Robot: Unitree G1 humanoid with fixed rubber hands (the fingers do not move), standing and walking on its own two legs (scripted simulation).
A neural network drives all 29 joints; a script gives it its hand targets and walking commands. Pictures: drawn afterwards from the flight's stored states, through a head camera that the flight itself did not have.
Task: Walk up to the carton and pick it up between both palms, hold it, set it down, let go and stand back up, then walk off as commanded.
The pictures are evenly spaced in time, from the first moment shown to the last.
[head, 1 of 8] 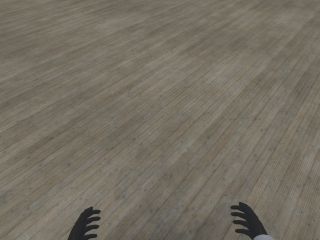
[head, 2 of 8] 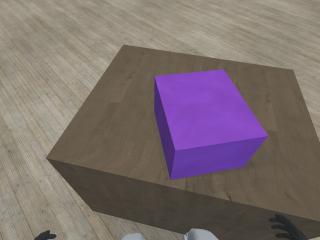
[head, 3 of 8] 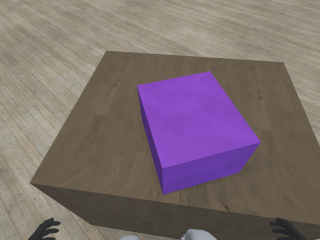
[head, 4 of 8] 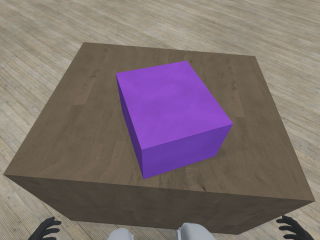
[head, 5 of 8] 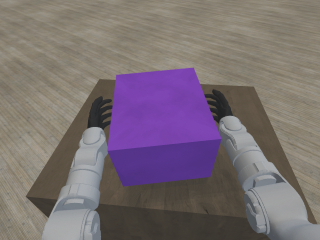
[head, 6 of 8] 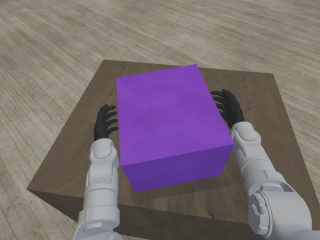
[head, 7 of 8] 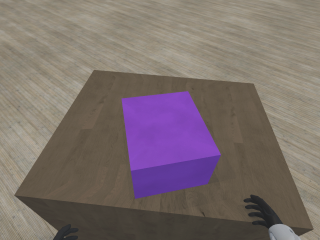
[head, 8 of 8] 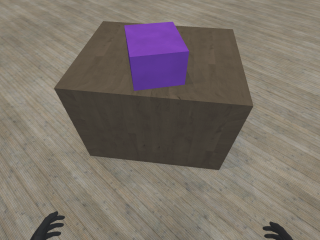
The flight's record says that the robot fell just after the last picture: no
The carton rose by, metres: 0.23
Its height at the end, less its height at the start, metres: +0.00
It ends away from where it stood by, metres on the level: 0.02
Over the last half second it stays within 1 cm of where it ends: yes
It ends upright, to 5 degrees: yes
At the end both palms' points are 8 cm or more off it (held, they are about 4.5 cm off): yes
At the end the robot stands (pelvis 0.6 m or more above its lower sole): yes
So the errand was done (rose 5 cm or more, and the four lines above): yes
